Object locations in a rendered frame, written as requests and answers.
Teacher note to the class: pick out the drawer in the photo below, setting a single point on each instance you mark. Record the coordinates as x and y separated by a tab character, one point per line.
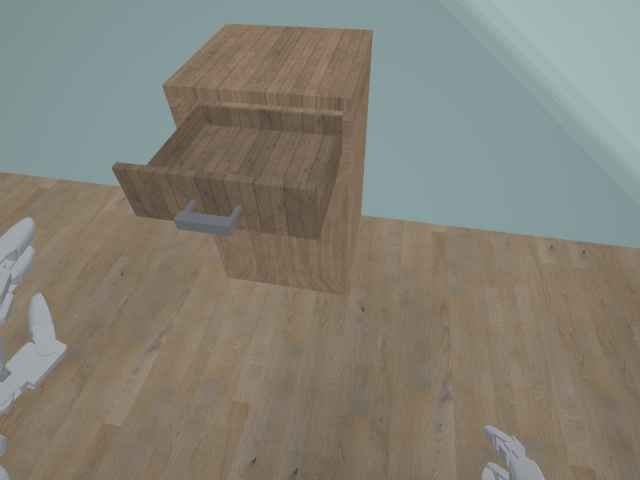
279	166

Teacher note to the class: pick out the left robot hand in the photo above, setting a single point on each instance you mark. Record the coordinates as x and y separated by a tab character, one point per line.
33	362

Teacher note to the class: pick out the right robot hand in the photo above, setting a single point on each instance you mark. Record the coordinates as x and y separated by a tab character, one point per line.
512	453

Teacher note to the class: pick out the handle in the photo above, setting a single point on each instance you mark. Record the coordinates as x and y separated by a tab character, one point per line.
205	223

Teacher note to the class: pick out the cabinet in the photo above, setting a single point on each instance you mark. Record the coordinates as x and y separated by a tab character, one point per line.
300	69

